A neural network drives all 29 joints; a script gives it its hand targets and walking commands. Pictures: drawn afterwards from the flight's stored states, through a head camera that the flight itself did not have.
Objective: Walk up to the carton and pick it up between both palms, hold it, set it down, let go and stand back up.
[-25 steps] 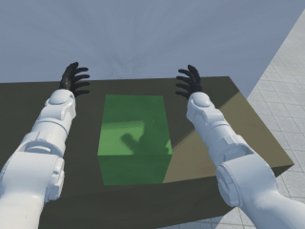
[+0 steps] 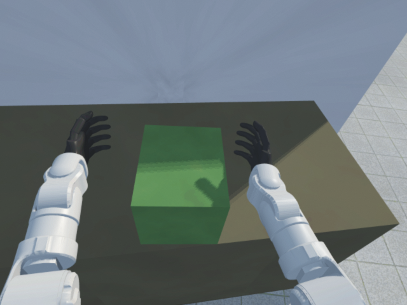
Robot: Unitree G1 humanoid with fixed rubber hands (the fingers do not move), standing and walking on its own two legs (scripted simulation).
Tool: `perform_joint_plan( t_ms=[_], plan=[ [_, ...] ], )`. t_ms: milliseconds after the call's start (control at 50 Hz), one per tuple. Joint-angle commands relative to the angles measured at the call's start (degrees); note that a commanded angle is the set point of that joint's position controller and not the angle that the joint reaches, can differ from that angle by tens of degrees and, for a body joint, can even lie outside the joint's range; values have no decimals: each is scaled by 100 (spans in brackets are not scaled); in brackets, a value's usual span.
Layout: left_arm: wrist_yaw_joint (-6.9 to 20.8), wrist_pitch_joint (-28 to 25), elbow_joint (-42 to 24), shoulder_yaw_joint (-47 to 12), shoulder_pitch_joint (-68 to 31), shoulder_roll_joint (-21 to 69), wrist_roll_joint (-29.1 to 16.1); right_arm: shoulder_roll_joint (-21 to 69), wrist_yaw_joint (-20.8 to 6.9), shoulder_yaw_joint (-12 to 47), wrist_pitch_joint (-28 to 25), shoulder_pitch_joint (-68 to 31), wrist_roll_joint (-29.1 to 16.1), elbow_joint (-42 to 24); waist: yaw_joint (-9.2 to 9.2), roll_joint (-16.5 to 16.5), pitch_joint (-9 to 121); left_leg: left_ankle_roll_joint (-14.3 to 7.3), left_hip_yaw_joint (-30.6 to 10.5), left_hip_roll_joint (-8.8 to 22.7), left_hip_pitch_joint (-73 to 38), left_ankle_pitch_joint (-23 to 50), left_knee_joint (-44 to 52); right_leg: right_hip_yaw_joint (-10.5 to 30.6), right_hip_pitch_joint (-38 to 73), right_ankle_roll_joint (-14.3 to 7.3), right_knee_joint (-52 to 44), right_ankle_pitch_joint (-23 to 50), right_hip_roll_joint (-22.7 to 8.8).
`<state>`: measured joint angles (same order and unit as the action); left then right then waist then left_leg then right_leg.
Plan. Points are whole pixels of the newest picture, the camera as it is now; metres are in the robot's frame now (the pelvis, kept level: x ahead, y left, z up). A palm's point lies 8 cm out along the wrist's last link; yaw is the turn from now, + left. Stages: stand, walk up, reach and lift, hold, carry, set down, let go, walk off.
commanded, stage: set down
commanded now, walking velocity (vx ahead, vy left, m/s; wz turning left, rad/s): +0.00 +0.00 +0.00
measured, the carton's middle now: (181, 184) +0.39 +0.06 -0.02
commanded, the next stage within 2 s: none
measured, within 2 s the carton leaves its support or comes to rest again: neither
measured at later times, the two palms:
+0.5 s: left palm (74, 198) +0.30 +0.25 +0.06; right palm (261, 204) +0.31 -0.10 +0.06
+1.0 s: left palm (68, 246) +0.23 +0.25 +0.01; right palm (275, 249) +0.24 -0.13 +0.01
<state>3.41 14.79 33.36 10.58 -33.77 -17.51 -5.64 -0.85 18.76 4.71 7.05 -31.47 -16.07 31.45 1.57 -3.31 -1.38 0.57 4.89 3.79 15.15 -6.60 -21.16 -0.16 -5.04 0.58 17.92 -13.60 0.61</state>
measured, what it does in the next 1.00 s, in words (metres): stands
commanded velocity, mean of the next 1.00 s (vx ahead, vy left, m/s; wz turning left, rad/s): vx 0.00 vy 0.00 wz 0.00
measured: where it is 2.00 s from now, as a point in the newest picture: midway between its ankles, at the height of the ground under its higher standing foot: outside the picture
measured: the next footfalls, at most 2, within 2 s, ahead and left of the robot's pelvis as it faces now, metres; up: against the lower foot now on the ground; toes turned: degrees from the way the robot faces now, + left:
none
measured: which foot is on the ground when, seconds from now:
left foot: down 0.00-1.00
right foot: down 0.00-1.00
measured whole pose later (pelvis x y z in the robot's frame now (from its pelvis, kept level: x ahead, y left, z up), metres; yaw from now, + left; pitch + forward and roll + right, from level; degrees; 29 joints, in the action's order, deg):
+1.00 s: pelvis +0.02 +0.01 +0.00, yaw -1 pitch -4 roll +0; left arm 5.1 -3.9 14.2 4.4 8.6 -13.1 -8.5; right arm 2.3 13.6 6.5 -11.4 12.7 -6.6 13.7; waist 4.0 -1.4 -3.2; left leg 0.3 5.9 2.6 8.2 -10.0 -22.3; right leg 0.7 2.3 0.9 17.8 -16.1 -0.8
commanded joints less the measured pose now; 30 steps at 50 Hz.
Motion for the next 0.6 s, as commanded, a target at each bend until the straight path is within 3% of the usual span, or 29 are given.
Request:
perform_joint_plan(
  t_ms=[0,20,60,120,200,220,240,260,320,360,380,400,500,560,580],
  plan=[
    [39,-178,-1494,-52,-1198,-609,18,-121,15,-167,-254,-909,304,-1085,-37,749,2288,71,-58,-308,-2565,1596,-329,-172,-865,255,-312,1354,127],
    [47,-206,-1824,-17,-1047,-650,24,-111,25,-104,-337,-824,337,-1490,56,758,2393,104,-36,-322,-2670,1805,-348,-210,-786,268,-288,1567,131],
    [66,-226,-2084,-57,-722,-573,34,-44,33,-74,-428,-504,389,-1405,-3,945,2313,140,-63,-317,-2725,2047,-420,-201,-819,237,-267,1705,123],
    [94,-254,-2405,-61,-424,-525,81,-50,-13,-98,-581,-238,490,-1582,72,1020,2133,189,-76,-299,-2776,1971,-405,-237,-887,191,-351,1339,129],
    [83,-293,-2403,-234,-27,-449,-87,12,-42,-135,-666,-116,598,-1892,-2,785,1738,142,-126,-233,-2509,1446,-402,-250,-1089,141,-364,706,115],
    [78,-323,-2448,-257,356,-393,-51,111,-63,-66,-679,361,610,-1900,43,700,1617,117,-116,-236,-2556,1371,-339,-223,-1009,150,-401,681,90],
    [74,-345,-2615,-253,45,-499,-133,89,-61,-65,-670,77,632,-2097,78,630,1674,105,-79,-229,-2489,1341,-319,-239,-1091,167,-396,623,87],
    [82,-369,-2326,-294,442,-355,-93,226,-102,4,-668,484,644,-1881,17,645,1400,80,-134,-219,-2464,1292,-311,-232,-1064,139,-399,634,80],
    [95,-527,-2403,-303,568,-347,-204,173,-157,11,-724,616,697,-2041,90,531,1311,79,-128,-190,-2450,1162,-250,-210,-1075,129,-463,414,70],
    [75,-591,-2307,-354,689,-327,-199,258,-183,-15,-720,794,751,-1983,20,545,1213,59,-121,-189,-2336,1054,-266,-188,-1166,118,-446,368,59],
    [76,-630,-2389,-319,769,-384,-215,243,-205,25,-743,908,758,-2110,135,561,1191,44,-93,-198,-2350,1005,-226,-121,-1147,104,-485,263,41],
    [89,-704,-2389,-368,1063,-252,-234,280,-217,54,-787,1259,756,-2117,74,544,1224,55,-111,-207,-2405,1065,-224,-143,-1074,101,-492,358,50],
    [30,-965,-2545,-370,1261,-278,-195,244,-294,72,-1026,1558,770,-2248,177,870,1104,182,-94,-227,-2509,1180,-230,-107,-1177,44,-557,216,51],
    [23,-1085,-2466,-401,1647,-202,-204,318,-321,57,-1090,1955,859,-2260,134,770,966,127,-154,-202,-2453,922,-182,-108,-1208,-11,-601,-55,35],
    [11,-1147,-2588,-368,1545,-249,-233,320,-333,80,-1136,1908,853,-2409,197,757,1080,122,-147,-216,-2445,1010,-217,-63,-1201,1,-572,55,25]
  ],
)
